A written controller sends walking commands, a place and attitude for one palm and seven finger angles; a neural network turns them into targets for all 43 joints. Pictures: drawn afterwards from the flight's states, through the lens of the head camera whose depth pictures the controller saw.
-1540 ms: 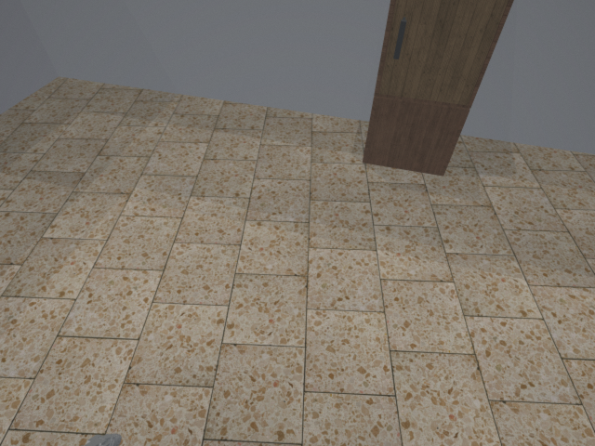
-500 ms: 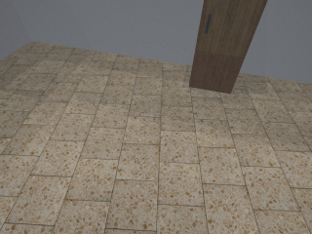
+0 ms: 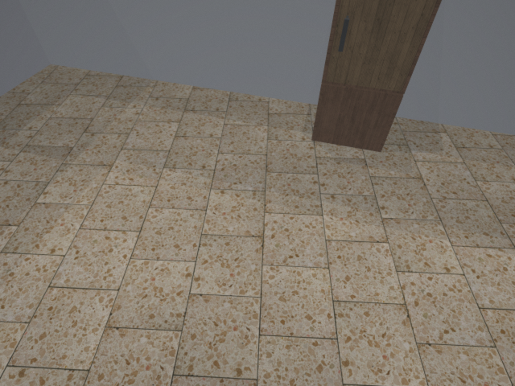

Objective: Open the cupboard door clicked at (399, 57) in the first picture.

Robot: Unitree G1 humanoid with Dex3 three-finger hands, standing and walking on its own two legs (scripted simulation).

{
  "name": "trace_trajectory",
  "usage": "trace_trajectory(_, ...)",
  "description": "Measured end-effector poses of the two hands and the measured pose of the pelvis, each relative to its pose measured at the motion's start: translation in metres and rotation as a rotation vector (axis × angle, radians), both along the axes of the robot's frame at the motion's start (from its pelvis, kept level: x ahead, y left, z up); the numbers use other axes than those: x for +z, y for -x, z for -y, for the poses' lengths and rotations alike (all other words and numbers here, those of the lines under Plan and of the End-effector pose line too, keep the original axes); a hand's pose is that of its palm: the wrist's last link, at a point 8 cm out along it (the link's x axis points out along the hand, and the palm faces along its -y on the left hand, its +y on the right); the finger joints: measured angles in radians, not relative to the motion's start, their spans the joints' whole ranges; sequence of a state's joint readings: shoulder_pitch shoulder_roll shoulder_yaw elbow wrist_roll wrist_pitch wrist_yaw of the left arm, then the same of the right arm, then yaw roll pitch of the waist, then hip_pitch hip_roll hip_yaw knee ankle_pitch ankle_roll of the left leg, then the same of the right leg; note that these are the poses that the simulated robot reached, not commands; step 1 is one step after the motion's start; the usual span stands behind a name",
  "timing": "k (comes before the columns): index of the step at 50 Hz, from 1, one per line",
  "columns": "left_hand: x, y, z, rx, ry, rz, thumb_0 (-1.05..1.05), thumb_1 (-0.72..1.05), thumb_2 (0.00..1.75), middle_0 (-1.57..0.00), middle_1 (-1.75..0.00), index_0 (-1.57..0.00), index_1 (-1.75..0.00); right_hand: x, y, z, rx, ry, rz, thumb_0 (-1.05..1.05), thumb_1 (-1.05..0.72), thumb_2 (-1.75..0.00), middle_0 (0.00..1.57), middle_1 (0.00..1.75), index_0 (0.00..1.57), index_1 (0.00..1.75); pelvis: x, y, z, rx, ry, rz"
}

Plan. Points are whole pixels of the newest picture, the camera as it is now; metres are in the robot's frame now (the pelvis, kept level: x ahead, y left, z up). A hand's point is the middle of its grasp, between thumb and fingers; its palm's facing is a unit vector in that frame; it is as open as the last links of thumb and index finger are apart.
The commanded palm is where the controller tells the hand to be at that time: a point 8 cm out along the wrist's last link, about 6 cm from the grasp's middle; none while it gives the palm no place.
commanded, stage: look at it before walking up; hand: left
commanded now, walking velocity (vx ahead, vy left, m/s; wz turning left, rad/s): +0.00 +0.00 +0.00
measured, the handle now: (344, 33) +1.60 -0.32 -0.10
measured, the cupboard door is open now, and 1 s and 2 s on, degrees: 0 0 0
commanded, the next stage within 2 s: walk to a spot facing it in 0.60 s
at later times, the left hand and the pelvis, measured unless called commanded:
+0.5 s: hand out of the picture +0.08 +0.25 -0.16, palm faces -0.04 -0.94 -0.33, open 7.4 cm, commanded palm none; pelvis +0.01 +0.00 +0.00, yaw +0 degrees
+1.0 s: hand out of the picture +0.07 +0.20 -0.18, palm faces -0.12 -0.97 -0.23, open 7.4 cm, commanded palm none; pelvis +0.04 -0.01 -0.01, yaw -8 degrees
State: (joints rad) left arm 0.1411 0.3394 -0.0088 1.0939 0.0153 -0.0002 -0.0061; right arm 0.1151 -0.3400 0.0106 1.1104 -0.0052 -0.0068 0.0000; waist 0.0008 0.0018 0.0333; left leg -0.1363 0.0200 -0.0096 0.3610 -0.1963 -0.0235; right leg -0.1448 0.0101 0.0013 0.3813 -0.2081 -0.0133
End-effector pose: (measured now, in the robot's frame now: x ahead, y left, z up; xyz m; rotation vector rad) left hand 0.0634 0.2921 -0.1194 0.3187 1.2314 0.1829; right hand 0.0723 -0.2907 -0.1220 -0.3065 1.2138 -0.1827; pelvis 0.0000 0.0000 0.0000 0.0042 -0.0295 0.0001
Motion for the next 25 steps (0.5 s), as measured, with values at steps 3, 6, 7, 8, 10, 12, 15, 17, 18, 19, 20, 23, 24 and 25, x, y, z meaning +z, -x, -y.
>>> trace_trajectory(3, 0.0002, -0.0014, 0.0003, 0.0, 0.0, 0.002, 0.0, 0.91, 0.9, -0.2, -0.3, -0.2, -0.3, 0.0002, -0.0012, 0.0001, 0.002, 0.0, 0.0, 0.01, -0.9, -0.9, 0.2, 0.3, 0.2, 0.3, 0.0002, -0.0005, 0.0003, 0.001, 0.0, -0.001)
trace_trajectory(6, 0.0004, -0.0029, 0.0005, -0.001, 0.001, 0.005, 0.0, 0.91, 0.9, -0.2, -0.3, -0.2, -0.3, 0.0004, -0.0022, 0.0002, 0.003, 0.0, 0.0, 0.01, -0.9, -0.9, 0.2, 0.3, 0.2, 0.3, 0.0003, -0.0013, 0.0004, 0.001, 0.001, -0.002)
trace_trajectory(7, 0.0004, -0.0034, 0.0006, -0.001, 0.001, 0.005, 0.0, 0.91, 0.9, -0.2, -0.3, -0.2, -0.3, 0.0004, -0.0026, 0.0002, 0.003, 0.0, 0.0, 0.01, -0.9, -0.9, 0.2, 0.3, 0.2, 0.3, 0.0003, -0.0015, 0.0005, 0.001, 0.001, -0.002)
trace_trajectory(8, 0.0005, -0.0039, 0.0006, -0.001, 0.001, 0.006, 0.0, 0.91, 0.9, -0.2, -0.3, -0.2, -0.3, 0.0005, -0.0029, 0.0002, 0.003, 0.0, 0.0, 0.01, -0.9, -0.9, 0.2, 0.3, 0.2, 0.3, 0.0003, -0.0018, 0.0005, 0.001, 0.001, -0.002)
trace_trajectory(10, 0.0005, -0.0048, 0.0007, -0.002, 0.001, 0.007, 0.0, 0.91, 0.9, -0.2, -0.3, -0.2, -0.3, 0.0006, -0.0036, 0.0001, 0.003, 0.0, 0.0, 0.01, -0.9, -0.9, 0.2, 0.3, 0.2, 0.3, 0.0004, -0.0023, 0.0005, 0.001, 0.001, -0.002)
trace_trajectory(12, 0.0006, -0.0056, 0.0007, -0.002, 0.001, 0.007, 0.0, 0.91, 0.9, -0.2, -0.3, -0.2, -0.3, 0.0007, -0.0042, 0.0001, 0.003, 0.0, 0.0, 0.01, -0.9, -0.9, 0.2, 0.3, 0.2, 0.3, 0.0005, -0.0027, 0.0005, 0.001, 0.001, -0.002)
trace_trajectory(15, 0.0005, -0.0067, 0.0007, -0.004, 0.001, 0.007, 0.0, 0.91, 0.9, -0.2, -0.3, -0.2, -0.3, 0.0009, -0.005, 0.0, 0.002, 0.0, 0.0, 0.01, -0.9, -0.9, 0.2, 0.3, 0.2, 0.3, 0.0005, -0.0033, 0.0004, 0.0, 0.001, -0.002)
trace_trajectory(17, 0.0004, -0.0073, 0.0007, -0.005, 0.002, 0.006, 0.0, 0.91, 0.9, -0.2, -0.3, -0.2, -0.3, 0.0011, -0.0054, -0.0001, 0.002, 0.001, 0.0, 0.01, -0.9, -0.9, 0.2, 0.3, 0.2, 0.3, 0.0006, -0.0037, 0.0004, 0.0, 0.001, -0.003)
trace_trajectory(18, 0.0004, -0.0076, 0.0006, -0.005, 0.002, 0.006, 0.0, 0.91, 0.9, -0.2, -0.3, -0.2, -0.3, 0.0011, -0.0056, -0.0001, 0.002, 0.001, 0.0, 0.01, -0.9, -0.9, 0.2, 0.3, 0.2, 0.3, 0.0007, -0.004, 0.0003, 0.0, 0.001, -0.003)
trace_trajectory(19, 0.0004, -0.008, 0.0006, -0.005, 0.002, 0.006, 0.0, 0.91, 0.9, -0.2, -0.3, -0.2, -0.3, 0.0012, -0.0057, -0.0001, 0.002, 0.001, 0.0, 0.01, -0.9, -0.9, 0.2, 0.3, 0.2, 0.3, 0.0007, -0.0042, 0.0002, 0.0, 0.001, -0.003)
trace_trajectory(20, 0.0003, -0.0083, 0.0005, -0.005, 0.002, 0.006, 0.0, 0.91, 0.9, -0.2, -0.3, -0.2, -0.3, 0.0013, -0.0059, -0.0001, 0.002, 0.002, 0.0, 0.01, -0.9, -0.9, 0.2, 0.3, 0.2, 0.3, 0.0007, -0.0045, 0.0002, 0.0, 0.001, -0.003)
trace_trajectory(23, 0.0004, -0.0091, 0.0002, -0.005, 0.002, 0.005, 0.0, 0.91, 0.9, -0.2, -0.3, -0.2, -0.3, 0.0014, -0.0063, -0.0002, 0.003, 0.003, -0.002, 0.01, -0.9, -0.9, 0.2, 0.3, 0.2, 0.3, 0.0008, -0.0051, -0.0001, 0.0, 0.001, -0.003)
trace_trajectory(24, 0.0005, -0.0094, 0.0001, -0.005, 0.002, 0.005, 0.0, 0.91, 0.9, -0.2, -0.3, -0.2, -0.3, 0.0014, -0.0065, -0.0002, 0.002, 0.003, -0.002, 0.01, -0.9, -0.9, 0.2, 0.3, 0.2, 0.3, 0.0008, -0.0053, -0.0001, -0.001, 0.001, -0.004)
trace_trajectory(25, 0.0005, -0.0096, -0.0001, -0.005, 0.002, 0.005, 0.0, 0.91, 0.9, -0.2, -0.3, -0.2, -0.3, 0.0014, -0.0067, -0.0002, 0.002, 0.003, -0.003, 0.01, -0.9, -0.9, 0.2, 0.3, 0.2, 0.3, 0.0009, -0.0055, -0.0002, -0.001, 0.001, -0.004)
